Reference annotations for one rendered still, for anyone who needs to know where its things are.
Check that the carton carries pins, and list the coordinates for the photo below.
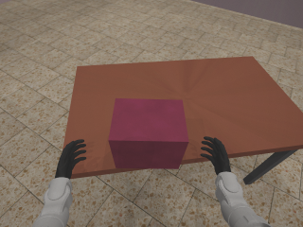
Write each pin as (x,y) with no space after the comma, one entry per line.
(148,133)

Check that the robot right forearm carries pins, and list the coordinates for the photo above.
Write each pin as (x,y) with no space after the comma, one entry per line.
(235,210)

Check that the robot left hand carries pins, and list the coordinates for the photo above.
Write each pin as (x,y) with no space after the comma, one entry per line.
(67,160)

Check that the robot right hand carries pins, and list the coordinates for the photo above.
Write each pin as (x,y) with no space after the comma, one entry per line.
(219,156)

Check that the robot left forearm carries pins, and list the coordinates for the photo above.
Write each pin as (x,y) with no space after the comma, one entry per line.
(57,201)

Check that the table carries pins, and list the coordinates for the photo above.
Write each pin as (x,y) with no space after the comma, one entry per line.
(232,99)

